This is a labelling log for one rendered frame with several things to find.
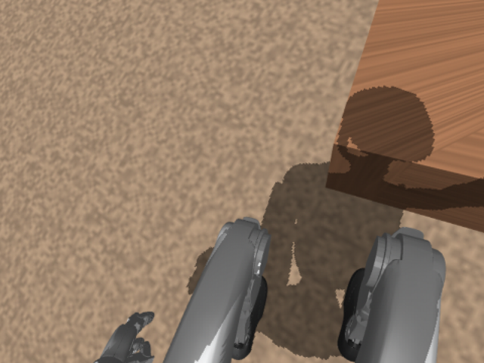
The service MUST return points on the right robot foot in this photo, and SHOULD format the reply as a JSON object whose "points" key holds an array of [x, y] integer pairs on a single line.
{"points": [[348, 349]]}

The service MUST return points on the left robot foot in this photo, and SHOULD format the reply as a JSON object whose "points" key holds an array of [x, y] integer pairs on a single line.
{"points": [[242, 350]]}

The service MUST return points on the left robot hand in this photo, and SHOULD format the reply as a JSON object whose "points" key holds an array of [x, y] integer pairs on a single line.
{"points": [[123, 344]]}

